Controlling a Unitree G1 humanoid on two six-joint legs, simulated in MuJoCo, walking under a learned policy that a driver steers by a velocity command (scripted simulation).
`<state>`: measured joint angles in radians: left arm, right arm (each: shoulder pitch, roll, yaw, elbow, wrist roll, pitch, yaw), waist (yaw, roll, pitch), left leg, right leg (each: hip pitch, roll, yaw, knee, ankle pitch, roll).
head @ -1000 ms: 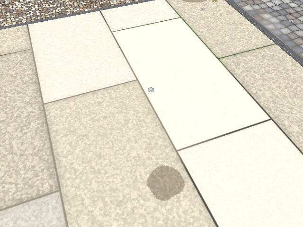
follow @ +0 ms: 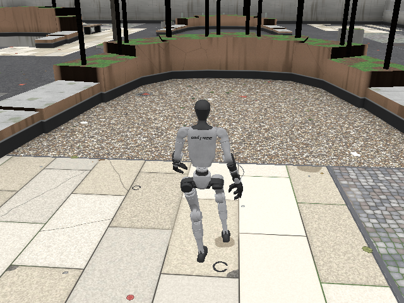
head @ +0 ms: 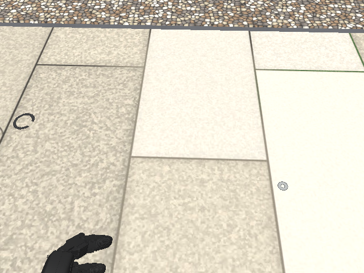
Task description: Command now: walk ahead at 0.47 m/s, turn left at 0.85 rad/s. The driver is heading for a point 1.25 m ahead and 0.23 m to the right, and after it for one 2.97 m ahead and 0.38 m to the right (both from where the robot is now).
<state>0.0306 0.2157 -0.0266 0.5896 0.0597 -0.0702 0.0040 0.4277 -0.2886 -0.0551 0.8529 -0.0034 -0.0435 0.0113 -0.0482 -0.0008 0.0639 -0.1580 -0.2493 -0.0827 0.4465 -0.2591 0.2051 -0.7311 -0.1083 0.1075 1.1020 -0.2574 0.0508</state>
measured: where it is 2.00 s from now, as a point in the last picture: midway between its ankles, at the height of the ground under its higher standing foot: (220, 233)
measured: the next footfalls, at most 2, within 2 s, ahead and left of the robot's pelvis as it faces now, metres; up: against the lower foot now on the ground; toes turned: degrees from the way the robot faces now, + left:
right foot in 0.18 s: +0.36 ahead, -0.09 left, +0.00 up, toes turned +9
left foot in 0.46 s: +0.29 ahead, +0.07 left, +0.00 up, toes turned -3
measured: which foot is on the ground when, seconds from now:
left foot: down 0.00-0.20, up 0.22-0.44, down 0.46-0.82, up 0.84-1.00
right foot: up 0.00-0.16, down 0.18-0.46, up 0.48-0.80, down 0.82-1.00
